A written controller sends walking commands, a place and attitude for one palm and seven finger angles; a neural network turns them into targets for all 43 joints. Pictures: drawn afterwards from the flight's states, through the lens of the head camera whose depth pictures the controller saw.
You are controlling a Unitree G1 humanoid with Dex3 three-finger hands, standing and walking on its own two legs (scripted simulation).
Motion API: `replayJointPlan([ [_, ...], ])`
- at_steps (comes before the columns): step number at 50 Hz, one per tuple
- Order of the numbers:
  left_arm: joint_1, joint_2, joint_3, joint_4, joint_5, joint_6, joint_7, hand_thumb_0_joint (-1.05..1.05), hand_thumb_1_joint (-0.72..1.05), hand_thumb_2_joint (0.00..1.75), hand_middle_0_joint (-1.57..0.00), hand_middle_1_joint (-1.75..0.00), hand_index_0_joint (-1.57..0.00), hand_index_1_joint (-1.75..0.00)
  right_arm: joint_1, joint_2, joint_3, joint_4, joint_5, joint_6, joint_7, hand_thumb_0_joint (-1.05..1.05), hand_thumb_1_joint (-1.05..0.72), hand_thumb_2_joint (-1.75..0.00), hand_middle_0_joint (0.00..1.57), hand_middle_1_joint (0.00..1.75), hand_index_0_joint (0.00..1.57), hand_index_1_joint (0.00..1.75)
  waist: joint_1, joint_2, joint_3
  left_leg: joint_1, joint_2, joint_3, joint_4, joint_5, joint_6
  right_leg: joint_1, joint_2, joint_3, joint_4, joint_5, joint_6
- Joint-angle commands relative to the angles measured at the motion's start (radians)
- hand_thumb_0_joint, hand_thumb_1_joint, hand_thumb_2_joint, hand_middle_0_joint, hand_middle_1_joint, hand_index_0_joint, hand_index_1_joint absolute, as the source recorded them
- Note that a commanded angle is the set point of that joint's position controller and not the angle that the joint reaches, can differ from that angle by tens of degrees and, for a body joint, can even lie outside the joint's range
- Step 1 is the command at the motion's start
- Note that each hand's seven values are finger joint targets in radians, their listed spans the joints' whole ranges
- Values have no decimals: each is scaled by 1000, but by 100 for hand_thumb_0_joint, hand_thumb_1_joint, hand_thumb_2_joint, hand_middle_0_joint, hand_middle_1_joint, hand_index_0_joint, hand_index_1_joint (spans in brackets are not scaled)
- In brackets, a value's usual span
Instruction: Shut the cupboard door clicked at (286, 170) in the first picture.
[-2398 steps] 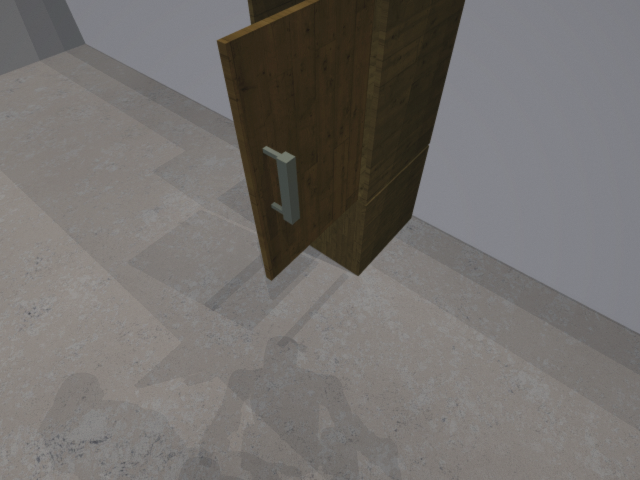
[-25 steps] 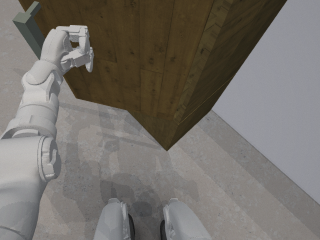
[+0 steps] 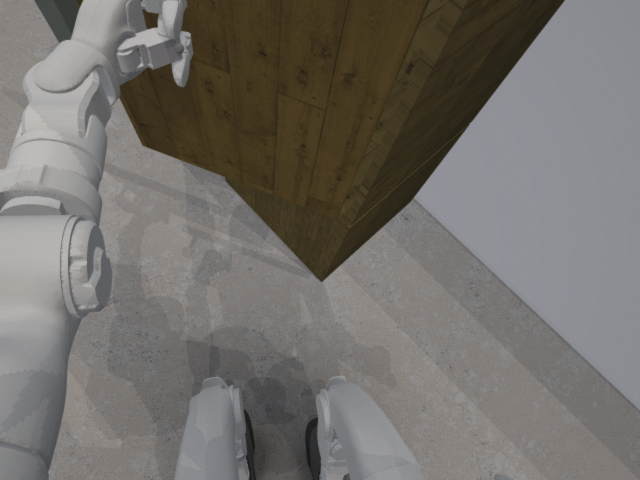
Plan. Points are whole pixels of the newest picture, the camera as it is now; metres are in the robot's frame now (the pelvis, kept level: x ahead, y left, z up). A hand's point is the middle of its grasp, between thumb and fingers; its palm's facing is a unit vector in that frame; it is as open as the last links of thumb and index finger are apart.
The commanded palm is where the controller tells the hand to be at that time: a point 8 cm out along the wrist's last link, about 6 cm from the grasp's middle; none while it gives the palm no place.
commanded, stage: pull the fist back off the door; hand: left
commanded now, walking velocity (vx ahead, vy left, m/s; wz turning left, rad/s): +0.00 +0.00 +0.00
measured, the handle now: (77, 4) +0.63 +0.20 +0.10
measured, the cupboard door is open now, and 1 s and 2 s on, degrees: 27 23 23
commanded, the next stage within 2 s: draw the hand back to the body in 0.86 s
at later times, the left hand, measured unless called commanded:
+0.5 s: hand (208, 46) +0.55 +0.07 +0.12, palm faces +0.08 -1.00 -0.02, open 3.1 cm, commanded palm +0.50 +0.12 +0.11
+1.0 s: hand (212, 104) +0.49 +0.07 +0.11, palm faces +0.03 -1.00 -0.04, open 3.1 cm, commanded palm +0.45 +0.13 +0.12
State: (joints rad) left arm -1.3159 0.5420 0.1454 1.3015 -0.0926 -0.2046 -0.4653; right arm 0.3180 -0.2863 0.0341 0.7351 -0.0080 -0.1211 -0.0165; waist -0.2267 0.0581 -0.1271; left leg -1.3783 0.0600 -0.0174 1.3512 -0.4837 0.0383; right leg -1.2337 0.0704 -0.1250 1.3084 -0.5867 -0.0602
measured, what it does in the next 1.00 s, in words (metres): stands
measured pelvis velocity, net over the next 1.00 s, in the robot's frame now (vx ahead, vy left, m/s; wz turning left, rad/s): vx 0.02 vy -0.02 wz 0.04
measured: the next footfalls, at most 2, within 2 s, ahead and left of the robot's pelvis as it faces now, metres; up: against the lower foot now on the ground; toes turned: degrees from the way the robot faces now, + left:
none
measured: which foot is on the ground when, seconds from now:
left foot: down 0.00-1.00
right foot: down 0.00-1.00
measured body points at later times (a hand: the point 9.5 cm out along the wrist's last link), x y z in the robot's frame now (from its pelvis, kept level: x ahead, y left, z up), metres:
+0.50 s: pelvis +0.02 -0.01 +0.04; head +0.15 -0.02 +0.47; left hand +0.54 +0.12 +0.13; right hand -0.02 -0.25 -0.08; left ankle +0.06 +0.10 -0.60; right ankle +0.01 -0.09 -0.60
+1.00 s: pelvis +0.02 -0.02 +0.05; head +0.12 -0.02 +0.49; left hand +0.48 +0.12 +0.12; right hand +0.13 -0.28 -0.07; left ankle +0.06 +0.10 -0.60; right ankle +0.01 -0.09 -0.60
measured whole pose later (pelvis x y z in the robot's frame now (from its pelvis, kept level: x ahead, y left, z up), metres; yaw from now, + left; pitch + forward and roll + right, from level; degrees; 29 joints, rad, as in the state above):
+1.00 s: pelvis +0.02 -0.02 +0.05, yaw +2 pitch +21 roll +0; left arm -0.79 0.15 0.15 1.06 -0.03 -0.49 0.11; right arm 0.24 -0.24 -0.03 0.64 -0.02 0.02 0.07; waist -0.12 0.03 -0.16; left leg -1.04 0.04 0.03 1.12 -0.44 0.01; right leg -0.94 0.05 -0.07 1.14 -0.57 -0.07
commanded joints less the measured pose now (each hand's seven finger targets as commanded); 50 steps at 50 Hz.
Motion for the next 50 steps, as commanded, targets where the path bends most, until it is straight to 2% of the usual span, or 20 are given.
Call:
replayJointPlan([
  [1,-562,35,166,-204,-44,-34,280,0,90,90,-130,-150,-130,-150,282,-160,-53,-57,-12,-17,20,0,-90,-90,20,30,20,30,-70,174,-595,651,7,-124,-115,290,9,1,6,95,-220,236,26],
  [3,-516,-35,168,-231,-25,-47,396,0,90,90,-130,-150,-130,-150,307,-156,-69,-56,-35,-7,52,0,-90,-90,20,30,20,30,-62,172,-615,701,10,-145,-135,306,-1,-23,1,79,-204,238,33],
  [5,-467,-79,171,-306,12,-91,522,0,90,90,-130,-150,-130,-150,319,-147,-80,-71,-57,5,84,0,-90,-90,20,30,20,30,-33,192,-657,736,6,-143,-152,343,-12,7,-3,75,-205,266,34],
  [7,-439,-86,154,-349,107,-159,640,0,90,90,-130,-150,-130,-150,324,-143,-89,-73,-78,14,112,0,-90,-90,20,30,20,30,-23,204,-675,765,8,-150,-152,380,-19,-14,-2,68,-191,277,34],
  [9,-412,-101,101,-375,188,-204,679,0,90,90,-130,-150,-130,-150,341,-143,-102,-68,-87,38,137,0,-90,-90,20,30,20,30,-34,203,-676,791,9,-142,-162,404,-24,8,1,68,-204,297,31],
  [12,-376,-78,110,-350,201,-225,659,0,90,90,-130,-150,-130,-150,349,-153,-112,-73,-79,73,143,0,-90,-90,20,30,20,30,-42,126,-650,761,-4,-117,-196,359,-14,117,5,80,-251,317,33],
  [15,-313,-28,174,-301,145,-215,624,0,90,90,-130,-150,-130,-150,333,-149,-104,-90,-60,95,127,0,-90,-90,20,30,20,30,-16,30,-608,659,-24,-75,-232,287,-4,265,5,103,-300,329,41],
  [17,-284,-18,206,-342,112,-236,614,0,90,90,-130,-150,-130,-150,326,-143,-100,-101,-56,96,119,0,-90,-90,20,30,20,30,9,39,-615,665,-29,-60,-247,310,-2,310,2,115,-306,373,43],
  [19,-185,-28,219,-329,92,-265,607,0,90,90,-130,-150,-130,-150,311,-130,-96,-105,-52,98,118,0,-90,-90,20,30,20,30,30,10,-576,642,-32,-41,-257,322,-4,356,0,123,-320,412,46],
  [22,-62,-45,215,-327,103,-319,599,0,90,90,-130,-150,-130,-150,306,-117,-98,-111,-55,100,120,0,-90,-90,20,30,20,30,51,-47,-521,575,-42,-13,-265,321,2,434,-8,147,-326,485,55],
  [26,122,-133,145,-303,105,-325,566,0,90,90,-130,-150,-130,-150,282,-110,-106,-126,-44,120,128,0,-90,-90,20,30,20,30,67,-90,-444,526,-55,15,-278,292,2,496,-25,181,-357,562,73],
  [31,158,-233,63,-476,32,-337,509,0,90,90,-130,-150,-130,-150,226,-104,-119,-149,-19,132,115,0,-90,-90,20,30,20,30,75,-85,-479,595,-67,26,-290,297,2,568,-50,215,-392,663,99],
  [32,132,-272,23,-533,22,-352,504,0,90,90,-130,-150,-130,-150,215,-99,-121,-150,-14,128,110,0,-90,-90,20,30,20,30,67,-51,-486,644,-67,25,-290,318,5,543,-46,206,-388,665,95],
  [37,55,-327,-71,-696,21,-427,523,0,90,90,-130,-150,-130,-150,166,-99,-132,-123,-12,112,92,0,-90,-90,20,30,20,30,50,30,-527,824,-54,-1,-282,383,3,417,-33,156,-363,586,66],
  [39,128,-315,-53,-644,30,-428,540,0,90,90,-130,-150,-130,-150,149,-102,-135,-108,-12,110,88,0,-90,-90,20,30,20,30,66,23,-507,837,-50,-9,-283,381,-3,390,-30,144,-361,557,62],
  [41,116,-313,-55,-557,46,-408,558,0,90,90,-130,-150,-130,-150,131,-102,-127,-98,-12,115,85,0,-90,-90,20,30,20,30,52,-31,-437,767,-54,-7,-283,321,1,374,-35,151,-369,515,72],
  [44,122,-260,-4,-445,70,-367,586,0,90,90,-130,-150,-130,-150,115,-102,-116,-103,-13,126,78,0,-90,-90,20,30,20,30,57,-74,-401,677,-61,2,-284,272,4,400,-42,169,-373,495,81],
  [47,169,-201,67,-420,62,-346,595,0,90,90,-130,-150,-130,-150,100,-103,-106,-133,-17,135,75,0,-90,-90,20,30,20,30,97,-72,-467,647,-66,8,-290,295,2,481,-47,183,-357,550,81],
  [49,170,-219,63,-420,46,-342,585,0,90,90,-130,-150,-130,-150,87,-94,-99,-146,-15,137,76,0,-90,-90,20,30,20,30,97,-81,-468,632,-66,16,-287,302,0,501,-49,183,-356,582,84],
  [50,199,-185,97,-474,40,-351,577,0,90,90,-130,-150,-130,-150,90,-96,-101,-162,-17,137,77,0,-90,-90,20,30,20,30,129,-68,-515,649,-67,18,-296,324,-3,551,-49,186,-351,611,82],
])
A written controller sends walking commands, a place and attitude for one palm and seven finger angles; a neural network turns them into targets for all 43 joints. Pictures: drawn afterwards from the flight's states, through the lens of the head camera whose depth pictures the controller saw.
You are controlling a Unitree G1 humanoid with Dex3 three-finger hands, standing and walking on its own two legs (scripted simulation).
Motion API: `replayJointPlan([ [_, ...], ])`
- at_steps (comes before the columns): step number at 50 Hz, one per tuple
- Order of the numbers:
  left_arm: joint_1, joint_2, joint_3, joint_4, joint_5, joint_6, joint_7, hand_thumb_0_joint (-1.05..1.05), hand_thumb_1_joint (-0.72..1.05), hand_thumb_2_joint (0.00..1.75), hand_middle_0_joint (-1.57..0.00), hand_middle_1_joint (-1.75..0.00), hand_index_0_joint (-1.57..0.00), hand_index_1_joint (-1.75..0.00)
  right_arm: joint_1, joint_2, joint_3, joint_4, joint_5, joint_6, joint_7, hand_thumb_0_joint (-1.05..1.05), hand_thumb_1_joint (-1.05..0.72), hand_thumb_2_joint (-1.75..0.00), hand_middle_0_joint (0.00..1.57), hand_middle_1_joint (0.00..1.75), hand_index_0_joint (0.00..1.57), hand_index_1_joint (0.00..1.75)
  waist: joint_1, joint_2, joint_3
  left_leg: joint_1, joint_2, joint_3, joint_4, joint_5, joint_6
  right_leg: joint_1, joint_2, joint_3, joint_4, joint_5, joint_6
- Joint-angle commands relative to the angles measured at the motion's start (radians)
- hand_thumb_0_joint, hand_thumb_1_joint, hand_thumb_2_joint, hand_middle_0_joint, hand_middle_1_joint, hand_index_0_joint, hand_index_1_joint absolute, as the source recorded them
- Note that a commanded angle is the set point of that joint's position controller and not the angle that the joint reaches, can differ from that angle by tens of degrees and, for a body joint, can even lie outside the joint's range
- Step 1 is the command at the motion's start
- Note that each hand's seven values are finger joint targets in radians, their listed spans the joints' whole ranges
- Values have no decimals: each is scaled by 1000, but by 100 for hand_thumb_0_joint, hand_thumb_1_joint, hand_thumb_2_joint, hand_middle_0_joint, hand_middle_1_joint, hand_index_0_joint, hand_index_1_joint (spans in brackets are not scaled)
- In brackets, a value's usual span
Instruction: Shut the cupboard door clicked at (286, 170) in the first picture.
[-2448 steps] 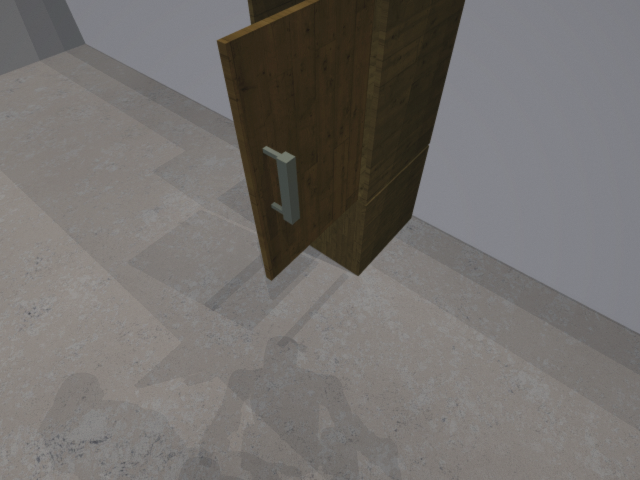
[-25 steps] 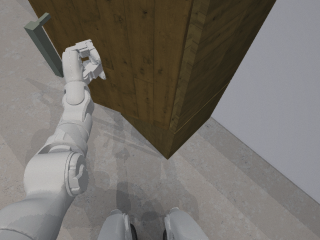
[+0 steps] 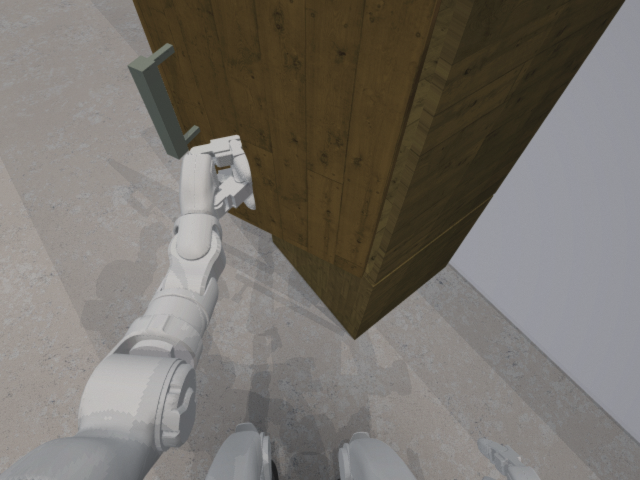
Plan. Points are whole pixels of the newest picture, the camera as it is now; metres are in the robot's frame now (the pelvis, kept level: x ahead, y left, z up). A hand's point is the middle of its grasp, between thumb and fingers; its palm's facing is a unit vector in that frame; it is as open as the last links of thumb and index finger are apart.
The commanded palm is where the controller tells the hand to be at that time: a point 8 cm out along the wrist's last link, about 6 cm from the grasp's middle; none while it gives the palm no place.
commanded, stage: draw the hand back to the body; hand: left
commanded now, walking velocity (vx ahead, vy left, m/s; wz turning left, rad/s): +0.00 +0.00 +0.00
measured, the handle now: (171, 104) +0.64 +0.19 +0.06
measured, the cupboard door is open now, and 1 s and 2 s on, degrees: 23 23 23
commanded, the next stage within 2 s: step back with the hand held close in 1.56 s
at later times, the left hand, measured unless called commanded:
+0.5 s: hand (134, 237) +0.34 +0.16 +0.15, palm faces -0.03 -1.00 -0.02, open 3.1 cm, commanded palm +0.31 +0.22 +0.15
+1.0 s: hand out of the picture +0.26 +0.27 +0.22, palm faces +0.29 -0.90 -0.33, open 4.7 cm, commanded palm +0.20 +0.32 +0.24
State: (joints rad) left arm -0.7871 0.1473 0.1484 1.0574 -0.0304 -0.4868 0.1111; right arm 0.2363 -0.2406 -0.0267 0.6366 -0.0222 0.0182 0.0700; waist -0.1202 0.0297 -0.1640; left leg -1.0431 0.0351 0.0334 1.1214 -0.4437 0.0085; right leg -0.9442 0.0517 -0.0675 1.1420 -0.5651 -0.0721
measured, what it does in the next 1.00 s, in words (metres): rises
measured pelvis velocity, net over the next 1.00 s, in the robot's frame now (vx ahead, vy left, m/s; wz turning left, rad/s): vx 0.03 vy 0.04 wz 0.00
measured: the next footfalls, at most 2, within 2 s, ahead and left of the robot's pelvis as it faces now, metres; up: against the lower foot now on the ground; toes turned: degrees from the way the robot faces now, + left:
none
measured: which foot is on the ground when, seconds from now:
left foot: down 0.00-1.00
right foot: down 0.00-1.00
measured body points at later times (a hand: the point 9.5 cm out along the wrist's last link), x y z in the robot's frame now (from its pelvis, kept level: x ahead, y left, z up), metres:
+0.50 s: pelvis +0.01 +0.02 +0.05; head +0.03 +0.02 +0.50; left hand +0.34 +0.21 +0.15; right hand +0.15 -0.24 -0.04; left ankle +0.05 +0.12 -0.65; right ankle -0.01 -0.07 -0.65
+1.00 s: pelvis +0.03 +0.04 +0.10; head +0.01 +0.02 +0.54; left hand +0.23 +0.32 +0.24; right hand +0.22 -0.16 +0.01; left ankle +0.05 +0.12 -0.65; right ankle -0.01 -0.07 -0.65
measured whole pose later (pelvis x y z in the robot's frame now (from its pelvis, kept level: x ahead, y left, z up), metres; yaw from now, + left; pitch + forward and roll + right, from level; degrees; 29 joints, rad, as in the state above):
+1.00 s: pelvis +0.03 +0.04 +0.10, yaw +0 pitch -3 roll -1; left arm 0.33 0.34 0.18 -0.27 -0.09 0.00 0.09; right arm 0.17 -0.21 0.07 0.58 0.04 0.01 -0.05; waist 0.04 0.07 0.00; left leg -0.17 -0.03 0.06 0.42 -0.21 0.06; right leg -0.05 0.01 -0.02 0.37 -0.27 0.00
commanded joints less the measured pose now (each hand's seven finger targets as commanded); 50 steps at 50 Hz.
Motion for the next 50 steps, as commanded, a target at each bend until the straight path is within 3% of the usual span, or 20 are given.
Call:
replayJointPlan([
  [1,-274,225,106,-275,-29,-73,-11,0,90,90,-130,-150,-130,-150,164,-141,-40,-83,2,-1,-9,0,-90,-90,20,30,20,30,48,-31,-508,336,-44,-27,-81,299,25,305,-30,133,-192,618,92],
  [2,-240,253,121,-338,-34,-83,-22,0,90,90,-130,-150,-130,-150,164,-148,-42,-99,4,-1,-12,0,-90,-90,20,30,20,30,61,-40,-560,373,-41,-30,-92,341,27,343,-28,133,-185,671,93],
  [4,-148,228,94,-486,-57,-84,-51,0,90,90,-130,-150,-130,-150,150,-137,-41,-128,18,-7,-11,0,-90,-90,20,30,20,30,83,-29,-598,435,-43,-16,-120,375,28,413,-27,131,-209,739,96],
  [7,-11,187,35,-588,-83,-33,-103,0,90,90,-130,-150,-130,-150,145,-137,-38,-146,38,-5,-22,0,-90,-90,20,30,20,30,69,-119,-507,444,-42,-9,-168,355,39,478,-31,136,-265,790,125],
  [11,80,121,-42,-654,-144,71,-159,0,90,90,-130,-150,-130,-150,112,-141,-32,-151,69,-2,-48,0,-90,-90,20,30,20,30,36,-171,-278,463,-38,-12,-248,231,46,433,-36,134,-398,576,136],
  [15,134,123,-59,-797,-177,87,-171,0,90,90,-130,-150,-130,-150,63,-138,-25,-153,78,-30,-71,0,-90,-90,20,30,20,30,56,-56,-239,607,-31,-27,-312,229,43,392,-22,88,-442,425,91],
  [19,281,170,-40,-917,-165,81,-160,0,90,90,-130,-150,-130,-150,11,-132,-12,-168,80,-56,-73,0,-90,-90,20,30,20,30,97,39,-219,687,-26,-41,-364,268,33,404,-16,58,-432,425,65],
  [22,422,231,13,-957,-166,119,-163,0,90,90,-122,-141,-122,-141,-24,-134,-4,-188,85,-60,-71,0,-90,-90,20,30,20,30,127,31,-176,687,-23,-43,-404,271,30,447,-13,52,-444,422,59],
  [24,453,222,6,-1011,-177,153,-175,0,90,90,-116,-135,-116,-135,-56,-127,-1,-209,92,-60,-71,0,-90,-90,20,30,20,30,126,2,-154,693,-23,-36,-429,264,32,480,-16,52,-466,424,61],
  [25,473,259,-63,-1108,-94,191,-132,0,90,90,-113,-132,-113,-132,-106,-103,-10,-236,94,-26,-97,0,-90,-90,20,30,20,30,127,-49,-165,737,-21,-39,-479,259,30,521,-44,111,-550,425,67],
  [27,540,242,-63,-1167,-94,250,-100,0,90,90,-108,-126,-108,-126,-120,-104,-3,-250,92,-13,-125,0,-90,-90,20,30,20,30,117,-78,-108,758,-19,-35,-514,259,38,553,-48,110,-601,432,77],
  [28,569,244,-65,-1187,-88,272,-90,0,90,90,-105,-123,-105,-123,-133,-101,3,-247,94,-7,-131,0,-90,-90,20,30,20,30,117,-35,-84,781,-15,-35,-537,255,37,563,-49,103,-614,417,73],
  [32,585,265,-55,-1243,-70,336,-58,0,90,90,-94,-111,-94,-111,-160,-102,19,-230,90,-4,-155,0,-90,-90,20,30,20,30,110,-35,7,868,-5,-60,-627,222,38,582,-34,84,-704,356,63],
  [33,596,248,-64,-1259,-67,348,-53,0,90,90,-92,-108,-92,-108,-166,-95,27,-230,91,-5,-157,0,-90,-90,20,30,20,30,109,14,13,899,-2,-67,-649,229,35,600,-36,77,-709,360,58],
  [37,690,288,-14,-1351,-59,386,-32,0,90,90,-81,-96,-81,-96,-176,-98,38,-220,80,-25,-158,0,-90,-90,20,30,20,30,127,53,3,983,9,-95,-723,247,25,675,-31,62,-760,391,52],
  [38,713,273,-19,-1386,-61,390,-30,0,90,90,-78,-93,-78,-93,-180,-92,45,-225,79,-29,-156,0,-90,-90,20,30,20,30,127,68,-10,1006,10,-97,-735,268,24,701,-36,59,-763,405,52],
  [42,856,336,74,-1452,-61,412,-17,0,90,90,-67,-81,-67,-81,-187,-97,46,-215,65,-43,-149,0,-90,-90,20,30,20,30,150,34,4,1015,14,-94,-769,344,16,771,-32,52,-799,456,51],
  [43,870,318,66,-1492,-60,411,-17,0,90,90,-64,-78,-64,-78,-196,-90,49,-222,66,-46,-145,0,-90,-90,20,30,20,30,148,50,9,1022,15,-91,-774,363,15,782,-37,51,-798,465,50],
  [47,993,375,159,-1547,-60,421,-9,0,90,90,-53,-66,-53,-66,-199,-99,40,-214,56,-60,-135,0,-90,-90,20,30,20,30,164,24,36,1016,14,-81,-777,414,13,811,-33,51,-821,495,52],
  [50,1056,367,184,-1593,-62,420,-8,0,90,90,-45,-57,-45,-57,-196,-93,37,-212,56,-68,-128,0,-90,-90,20,30,20,30,165,38,47,1015,12,-74,-773,444,11,818,-39,48,-819,509,55],
])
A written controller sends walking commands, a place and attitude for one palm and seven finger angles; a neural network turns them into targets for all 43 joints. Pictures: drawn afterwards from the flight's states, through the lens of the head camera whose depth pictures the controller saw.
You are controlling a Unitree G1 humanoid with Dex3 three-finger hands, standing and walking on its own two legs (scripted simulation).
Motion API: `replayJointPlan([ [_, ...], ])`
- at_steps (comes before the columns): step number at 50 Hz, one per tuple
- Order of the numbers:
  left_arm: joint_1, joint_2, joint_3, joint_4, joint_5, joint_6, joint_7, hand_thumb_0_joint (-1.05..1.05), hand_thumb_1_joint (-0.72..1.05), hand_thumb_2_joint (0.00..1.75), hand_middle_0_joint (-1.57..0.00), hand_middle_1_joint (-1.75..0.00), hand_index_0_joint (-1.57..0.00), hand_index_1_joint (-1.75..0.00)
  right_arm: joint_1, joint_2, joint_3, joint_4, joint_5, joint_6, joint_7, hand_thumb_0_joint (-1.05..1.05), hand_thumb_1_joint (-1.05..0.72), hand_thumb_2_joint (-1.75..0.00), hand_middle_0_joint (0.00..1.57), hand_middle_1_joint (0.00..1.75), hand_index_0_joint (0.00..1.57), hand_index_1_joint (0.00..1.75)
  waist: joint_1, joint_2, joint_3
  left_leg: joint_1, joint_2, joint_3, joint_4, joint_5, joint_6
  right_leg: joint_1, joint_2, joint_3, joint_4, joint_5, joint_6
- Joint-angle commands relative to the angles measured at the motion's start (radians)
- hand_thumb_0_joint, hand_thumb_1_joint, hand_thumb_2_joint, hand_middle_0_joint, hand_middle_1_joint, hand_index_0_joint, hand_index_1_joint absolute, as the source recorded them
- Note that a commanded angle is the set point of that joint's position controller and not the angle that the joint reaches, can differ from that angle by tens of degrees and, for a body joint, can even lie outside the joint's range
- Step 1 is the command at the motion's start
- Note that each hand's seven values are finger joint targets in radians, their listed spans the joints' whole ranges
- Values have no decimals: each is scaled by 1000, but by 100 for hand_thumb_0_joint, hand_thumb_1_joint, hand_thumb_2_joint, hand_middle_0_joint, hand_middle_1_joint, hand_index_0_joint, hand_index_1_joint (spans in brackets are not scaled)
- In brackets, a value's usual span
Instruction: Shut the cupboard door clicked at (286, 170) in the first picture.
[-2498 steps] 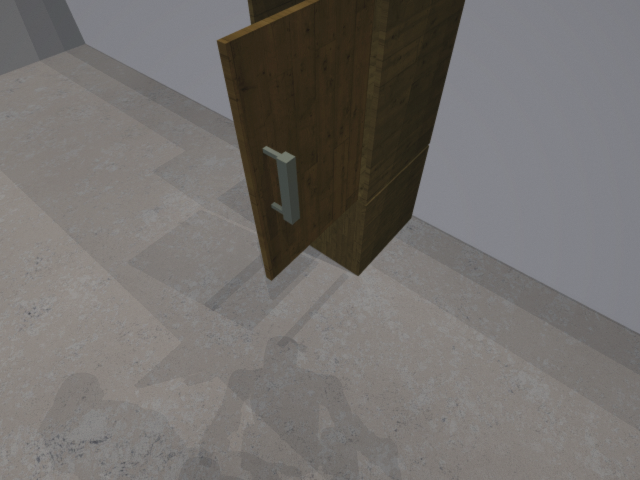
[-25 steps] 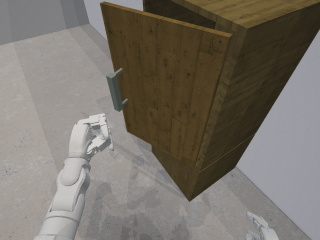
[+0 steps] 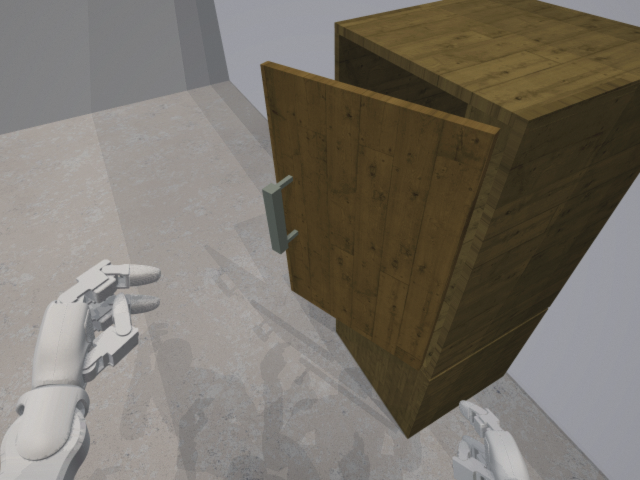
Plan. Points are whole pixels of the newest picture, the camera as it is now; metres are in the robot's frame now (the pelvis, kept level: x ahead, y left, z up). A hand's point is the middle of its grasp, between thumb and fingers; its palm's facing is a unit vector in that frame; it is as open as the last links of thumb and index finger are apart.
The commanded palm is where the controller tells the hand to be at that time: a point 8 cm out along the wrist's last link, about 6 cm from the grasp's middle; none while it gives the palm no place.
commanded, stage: draw the hand back to the body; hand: left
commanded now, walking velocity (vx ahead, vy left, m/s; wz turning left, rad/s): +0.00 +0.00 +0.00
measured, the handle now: (283, 214) +0.61 +0.14 -0.04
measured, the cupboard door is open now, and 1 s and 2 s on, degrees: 23 23 23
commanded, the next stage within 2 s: step back with the hand held close in 0.56 s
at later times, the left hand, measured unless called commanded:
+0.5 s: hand (99, 351) +0.20 +0.24 +0.14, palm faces +0.42 -0.82 -0.38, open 7.3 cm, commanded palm +0.14 +0.28 +0.17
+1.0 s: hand (90, 341) +0.20 +0.25 +0.15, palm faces +0.34 -0.81 -0.48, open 7.4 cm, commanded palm +0.14 +0.29 +0.17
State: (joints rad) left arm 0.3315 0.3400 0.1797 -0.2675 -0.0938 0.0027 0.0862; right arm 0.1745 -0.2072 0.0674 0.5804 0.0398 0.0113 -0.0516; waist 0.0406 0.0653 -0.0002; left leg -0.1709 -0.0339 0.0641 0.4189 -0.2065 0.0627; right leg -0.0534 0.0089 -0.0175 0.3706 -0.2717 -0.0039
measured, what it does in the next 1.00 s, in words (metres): stands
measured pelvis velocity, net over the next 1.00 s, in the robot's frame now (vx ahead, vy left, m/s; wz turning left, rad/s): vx -0.01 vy -0.01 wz -0.03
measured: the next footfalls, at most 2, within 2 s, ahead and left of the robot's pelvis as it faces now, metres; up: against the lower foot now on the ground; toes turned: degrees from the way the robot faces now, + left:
left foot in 1.88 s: -0.08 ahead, +0.12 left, +0.01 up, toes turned +7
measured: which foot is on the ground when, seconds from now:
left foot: down 0.00-1.00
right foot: down 0.00-1.00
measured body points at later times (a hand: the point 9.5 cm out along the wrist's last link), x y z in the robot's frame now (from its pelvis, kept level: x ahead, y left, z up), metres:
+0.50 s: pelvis +0.01 -0.02 +0.00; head -0.01 -0.04 +0.45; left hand +0.17 +0.28 +0.16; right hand +0.20 -0.24 -0.08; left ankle +0.02 +0.07 -0.74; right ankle -0.04 -0.12 -0.74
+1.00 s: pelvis -0.01 -0.01 -0.01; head +0.00 -0.02 +0.44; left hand +0.18 +0.29 +0.17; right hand +0.17 -0.26 -0.09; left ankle +0.02 +0.07 -0.74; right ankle -0.04 -0.12 -0.74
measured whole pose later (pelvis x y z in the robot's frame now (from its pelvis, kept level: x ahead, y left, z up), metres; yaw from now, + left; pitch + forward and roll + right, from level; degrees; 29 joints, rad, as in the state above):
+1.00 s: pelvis -0.01 -0.01 -0.01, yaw -2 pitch +1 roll -1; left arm 0.53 0.42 0.37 -0.43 -0.09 -0.10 0.11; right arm 0.16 -0.26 -0.02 0.57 0.04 0.06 -0.09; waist 0.01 0.06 -0.02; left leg -0.29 -0.01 0.09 0.50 -0.23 0.06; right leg -0.18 0.03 0.00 0.47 -0.30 -0.01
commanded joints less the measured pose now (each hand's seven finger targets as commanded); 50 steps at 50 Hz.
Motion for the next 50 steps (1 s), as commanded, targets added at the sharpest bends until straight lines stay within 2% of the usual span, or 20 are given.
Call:
replayJointPlan([
  [1,-54,184,170,-290,3,-70,19,0,90,90,-42,-54,-42,-54,-133,-129,-60,-154,-5,-64,-4,0,-90,-90,20,30,20,30,4,3,-115,143,83,-107,-72,207,-45,-73,6,-3,-48,211,-12],
  [6,29,231,255,-343,0,-83,31,0,90,90,-28,-39,-28,-39,-129,-132,-72,-145,-3,-89,-5,0,-90,-90,20,30,20,30,15,11,-108,135,78,-95,-65,198,-42,-69,5,-1,-52,205,-11],
  [9,89,269,323,-364,-4,-96,38,0,90,90,-20,-30,-20,-30,-128,-130,-77,-143,-3,-103,-9,0,-90,-90,20,30,20,30,25,-16,-105,116,69,-80,-52,211,-38,-56,3,0,-49,228,-11],
  [10,95,225,285,-335,-3,-94,33,0,90,90,-20,-30,-20,-30,-129,-130,-78,-137,-3,-107,-9,0,-90,-90,20,30,20,30,18,-16,-90,119,66,-68,-47,208,-34,-72,0,3,-50,233,-8],
  [14,54,175,229,-266,2,-81,32,0,90,90,-20,-30,-20,-30,-119,-145,-86,-124,-2,-108,-10,0,-90,-90,20,30,20,30,-1,-32,0,103,67,-66,-58,133,-27,-135,-5,10,-74,162,-3],
  [17,15,209,247,-291,8,-91,38,0,90,90,-20,-30,-20,-30,-117,-151,-92,-119,-8,-116,-18,0,-90,-90,20,30,20,30,4,-47,-42,117,61,-61,-53,135,-20,-114,-7,15,-78,161,-2],
  [20,15,234,268,-349,9,-105,43,0,90,90,-20,-30,-20,-30,-126,-138,-87,-126,-11,-129,-20,0,-90,-90,20,30,20,30,19,-19,-118,135,51,-58,-37,186,-16,-71,-12,17,-52,223,-3],
  [22,34,266,296,-370,9,-108,46,0,90,90,-20,-30,-20,-30,-132,-135,-85,-121,-11,-135,-21,0,-90,-90,20,30,20,30,27,15,-120,130,49,-52,-29,202,-20,-59,-13,24,-60,244,-6],
  [25,53,252,297,-367,6,-109,47,0,90,90,-20,-30,-20,-30,-134,-122,-77,-122,-11,-139,-20,0,-90,-90,20,30,20,30,26,54,-89,123,47,-46,-24,216,-26,-71,-14,20,-55,266,-7],
  [28,85,221,285,-302,-2,-99,37,0,90,90,-20,-30,-20,-30,-133,-121,-78,-120,-9,-129,-19,0,-90,-90,20,30,20,30,20,-8,-29,100,53,-41,-34,192,-27,-94,-13,22,-71,249,-1],
  [31,85,209,282,-274,-5,-100,29,0,90,90,-20,-30,-20,-30,-130,-125,-83,-123,-7,-119,-17,0,-90,-90,20,30,20,30,17,-20,-13,101,56,-38,-40,164,-24,-112,-10,23,-79,211,1],
  [32,103,212,286,-256,-6,-99,27,0,90,90,-20,-30,-20,-30,-128,-130,-86,-120,-9,-120,-18,0,-90,-90,20,30,20,30,20,-56,-10,95,55,-39,-41,165,-22,-107,-10,23,-87,215,3],
  [34,90,211,278,-286,-5,-105,25,0,90,90,-20,-30,-20,-30,-126,-130,-88,-126,-9,-118,-16,0,-90,-90,20,30,20,30,19,-35,-52,110,55,-35,-37,182,-19,-90,-14,25,-71,239,5],
  [35,-8,316,374,-355,4,-150,32,0,90,90,-20,-30,-20,-30,-123,-157,-97,-150,-4,-96,-16,0,-90,-90,20,30,20,30,-12,-30,-47,68,71,-50,41,121,1,-175,-81,117,-106,314,31],
  [36,70,268,337,-275,5,-160,29,0,90,90,-20,-30,-20,-30,-126,-143,-95,-127,-13,-82,-22,0,-90,-90,20,30,20,30,-18,-81,-71,65,66,-53,69,108,1,-178,-107,122,-96,370,32],
  [39,98,257,316,-294,12,-175,31,0,90,90,-20,-30,-20,-30,-130,-137,-100,-138,-11,-56,-25,0,-90,-90,20,30,20,30,-18,-108,-125,36,65,-38,101,143,-5,-147,-132,118,-37,536,43],
  [42,114,278,331,-325,12,-179,38,0,90,90,-20,-30,-20,-30,-128,-143,-110,-149,-9,-35,-36,0,-90,-90,20,30,20,30,-20,-60,-182,52,78,-33,96,249,-7,-126,-125,93,25,620,52],
  [46,153,294,349,-374,6,-178,47,0,90,90,-20,-30,-20,-30,-122,-148,-115,-176,-6,-6,-45,0,-90,-90,20,30,20,30,-25,-45,-214,55,108,-52,88,418,-7,-119,-88,73,87,621,48],
  [47,168,321,378,-376,6,-177,50,0,90,90,-20,-30,-20,-30,-128,-152,-115,-177,-9,-2,-49,0,-90,-90,20,30,20,30,-20,-26,-221,50,113,-58,82,432,-8,-116,-84,70,94,608,44],
  [50,203,299,366,-364,0,-174,53,0,90,90,-20,-30,-20,-30,-114,-149,-115,-193,-5,14,-49,0,-90,-90,20,30,20,30,-27,-50,-203,-13,127,-78,67,396,-13,-110,-74,79,107,516,27],
])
